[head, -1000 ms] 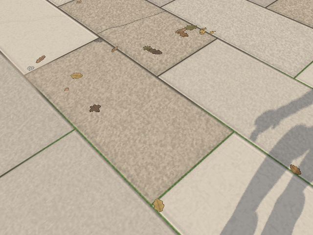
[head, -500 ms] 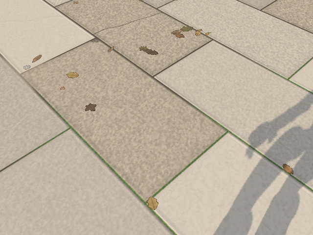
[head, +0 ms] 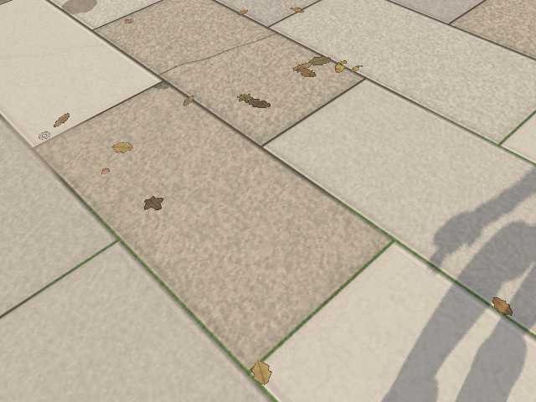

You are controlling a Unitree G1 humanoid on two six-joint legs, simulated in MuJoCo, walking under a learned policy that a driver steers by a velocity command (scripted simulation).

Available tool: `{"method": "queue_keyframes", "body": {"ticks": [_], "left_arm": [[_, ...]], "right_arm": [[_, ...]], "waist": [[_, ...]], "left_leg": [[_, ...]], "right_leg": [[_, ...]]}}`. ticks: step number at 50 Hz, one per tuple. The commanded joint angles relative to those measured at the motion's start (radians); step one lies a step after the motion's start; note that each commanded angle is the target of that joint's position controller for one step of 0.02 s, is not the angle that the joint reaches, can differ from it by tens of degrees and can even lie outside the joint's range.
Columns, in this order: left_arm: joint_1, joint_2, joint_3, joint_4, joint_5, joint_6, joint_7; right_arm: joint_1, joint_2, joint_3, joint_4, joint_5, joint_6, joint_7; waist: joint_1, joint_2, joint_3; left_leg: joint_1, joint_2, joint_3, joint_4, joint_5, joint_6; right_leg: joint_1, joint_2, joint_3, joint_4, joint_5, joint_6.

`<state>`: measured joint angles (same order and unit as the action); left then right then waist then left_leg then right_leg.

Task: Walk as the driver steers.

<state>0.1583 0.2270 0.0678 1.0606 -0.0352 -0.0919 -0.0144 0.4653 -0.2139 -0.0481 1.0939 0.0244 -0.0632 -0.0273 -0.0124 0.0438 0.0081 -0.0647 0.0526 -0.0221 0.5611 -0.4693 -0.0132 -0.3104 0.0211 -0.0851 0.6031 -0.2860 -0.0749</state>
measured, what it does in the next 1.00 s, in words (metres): walks ahead: left foot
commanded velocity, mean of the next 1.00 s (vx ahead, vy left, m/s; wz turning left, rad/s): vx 0.46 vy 0.00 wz -0.06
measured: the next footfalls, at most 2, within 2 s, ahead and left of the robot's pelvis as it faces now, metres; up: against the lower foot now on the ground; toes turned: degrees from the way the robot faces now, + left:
left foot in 0.50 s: +0.43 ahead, +0.13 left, +0.00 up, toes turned +2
right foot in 1.08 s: +0.72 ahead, -0.12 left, +0.00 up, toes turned -11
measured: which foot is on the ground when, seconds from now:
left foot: down 0.00-0.00, up 0.02-0.48, down 0.50-1.00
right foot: down 0.00-0.52, up 0.54-1.00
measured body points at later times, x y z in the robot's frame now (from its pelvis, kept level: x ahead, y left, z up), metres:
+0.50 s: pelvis +0.24 +0.02 -0.01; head +0.27 +0.03 +0.44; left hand +0.13 +0.28 -0.14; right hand +0.48 -0.19 -0.10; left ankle +0.39 +0.13 -0.73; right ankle +0.02 -0.09 -0.72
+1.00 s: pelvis +0.51 +0.02 +0.01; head +0.54 +0.01 +0.46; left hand +0.72 +0.24 -0.10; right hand +0.48 -0.25 -0.13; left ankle +0.39 +0.13 -0.72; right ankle +0.68 -0.13 -0.69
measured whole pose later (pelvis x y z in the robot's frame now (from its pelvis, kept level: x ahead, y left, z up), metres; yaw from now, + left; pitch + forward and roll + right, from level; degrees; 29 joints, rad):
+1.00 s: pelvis +0.51 +0.02 +0.01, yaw -6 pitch +2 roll +3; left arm 0.07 0.24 0.04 0.87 -0.02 -0.07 -0.04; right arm 0.34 -0.25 -0.06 1.00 0.00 -0.09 -0.01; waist -0.06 -0.04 0.00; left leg 0.09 -0.04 0.15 0.19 -0.31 0.01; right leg -0.63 -0.08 -0.01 0.60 0.02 -0.06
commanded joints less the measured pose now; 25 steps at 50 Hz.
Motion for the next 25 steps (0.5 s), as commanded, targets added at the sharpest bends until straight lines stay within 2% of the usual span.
{"method": "queue_keyframes", "body": {"ticks": [1,2,3,4,5,6,7,9,11,13,17,20,22,23,24,25], "left_arm": [[0.419,0.228,0.054,0.066,0.01,-0.012,-0.006],[0.326,0.148,0.021,0.052,0.024,-0.025,-0.007],[0.231,0.106,0.004,0.018,0.025,-0.032,-0.009],[0.172,0.088,-0.007,-0.002,0.028,-0.035,-0.014],[0.148,0.082,-0.015,-0.014,0.031,-0.034,-0.018],[0.153,0.064,-0.023,-0.012,0.036,-0.028,-0.018],[0.179,0.065,-0.026,-0.006,0.038,-0.023,-0.013],[0.227,0.091,-0.027,0.006,0.037,-0.017,0.001],[0.244,0.119,-0.025,0.002,0.039,-0.013,0.015],[0.247,0.125,-0.025,-0.009,0.041,-0.006,0.024],[0.311,0.134,-0.019,-0.003,0.029,-0.003,0.029],[0.336,0.137,-0.012,0.006,0.021,0.007,0.03],[0.313,0.159,-0.003,-0.003,0.023,0.014,0.031],[0.299,0.175,0.002,-0.009,0.026,0.018,0.031],[0.278,0.177,0.003,-0.017,0.032,0.027,0.03],[0.261,0.162,-0.006,-0.033,0.038,0.03,0.029]], "right_arm": [[-0.116,-0.026,0.009,-0.136,-0.001,-0.045,0.002],[-0.147,-0.068,-0.004,-0.147,0.024,-0.058,0.007],[-0.167,-0.085,-0.008,-0.154,0.033,-0.064,0.016],[-0.175,-0.087,-0.013,-0.151,0.025,-0.067,0.017],[-0.184,-0.094,-0.023,-0.152,0.013,-0.065,0.015],[-0.181,-0.103,-0.031,-0.151,0.007,-0.057,0.017],[-0.177,-0.092,-0.033,-0.15,0.007,-0.048,0.021],[-0.225,-0.072,-0.032,-0.17,0.001,-0.033,0.024],[-0.322,-0.06,-0.026,-0.212,-0.005,-0.028,0.024],[-0.416,-0.05,-0.017,-0.248,-0.006,-0.03,0.028],[-0.552,-0.053,-0.004,-0.29,0.002,-0.037,0.048],[-0.61,-0.066,0.0,-0.323,0.007,-0.045,0.068],[-0.577,-0.099,-0.012,-0.326,0.007,-0.05,0.077],[-0.515,-0.129,-0.025,-0.314,0.006,-0.051,0.076],[-0.371,-0.167,-0.047,-0.273,0.007,-0.049,0.072],[-0.183,-0.215,-0.07,-0.22,0.006,-0.045,0.062]], "waist": [[0.185,-0.341,-0.089],[0.128,-0.216,-0.025],[0.09,-0.154,0.041],[0.061,-0.099,0.061],[0.044,-0.083,0.074],[0.031,-0.094,0.068],[0.027,-0.11,0.062],[0.027,-0.098,0.073],[0.039,-0.084,0.093],[0.057,-0.089,0.108],[0.091,-0.099,0.134],[0.083,-0.105,0.144],[0.04,-0.126,0.098],[0.0,-0.152,0.041],[-0.078,-0.164,-0.048],[-0.16,-0.157,-0.159]], "left_leg": [[-0.634,-0.114,0.012,0.574,-0.027,0.027],[-0.722,-0.061,-0.098,0.74,-0.042,0.058],[-0.75,-0.007,-0.098,0.767,0.051,0.09],[-0.733,0.038,-0.081,0.725,0.15,0.106],[-0.704,0.068,-0.064,0.666,0.214,0.108],[-0.658,0.082,-0.047,0.624,0.251,0.104],[-0.637,0.085,-0.029,0.591,0.271,0.094],[-0.665,0.088,-0.001,0.528,0.305,0.061],[-0.71,0.09,0.007,0.414,0.363,0.033],[-0.69,0.075,0.021,0.261,0.445,0.021],[-0.628,0.033,0.056,0.071,0.538,0.03],[-0.629,0.021,0.046,-0.005,0.506,0.063],[-0.536,-0.011,0.061,-0.035,0.448,0.095],[-0.433,-0.045,0.082,-0.028,0.416,0.113],[-0.251,-0.081,0.106,-0.032,0.406,0.14],[0.037,-0.036,0.05,-0.01,0.413,0.179]], "right_leg": [[0.578,-0.383,0.779,-0.413,-0.143,-0.239],[0.507,-0.418,0.804,-0.421,-0.173,-0.236],[0.428,-0.385,0.66,-0.416,-0.126,-0.2],[0.369,-0.339,0.536,-0.43,-0.069,-0.166],[0.323,-0.297,0.437,-0.44,0.023,-0.137],[0.294,-0.253,0.351,-0.45,0.104,-0.114],[0.283,-0.234,0.302,-0.456,0.178,-0.108],[0.277,-0.227,0.251,-0.471,0.294,-0.118],[0.27,-0.235,0.231,-0.489,0.338,-0.129],[0.246,-0.218,0.192,-0.504,0.339,-0.12],[0.268,-0.222,0.147,-0.517,0.323,-0.113],[0.372,-0.265,0.137,-0.472,0.394,-0.104],[0.426,-0.28,0.123,-0.39,0.604,-0.085],[0.442,-0.279,0.115,-0.308,0.789,-0.074],[0.42,-0.25,0.087,-0.139,0.932,-0.055],[0.262,-0.206,0.065,0.1,0.851,-0.023]]}}
Keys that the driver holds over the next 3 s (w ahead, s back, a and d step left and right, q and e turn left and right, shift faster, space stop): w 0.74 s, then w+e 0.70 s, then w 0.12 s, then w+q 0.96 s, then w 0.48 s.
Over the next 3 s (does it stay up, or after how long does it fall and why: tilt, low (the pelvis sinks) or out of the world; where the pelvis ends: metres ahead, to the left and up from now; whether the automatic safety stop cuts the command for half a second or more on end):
stays up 1.57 -0.13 0.01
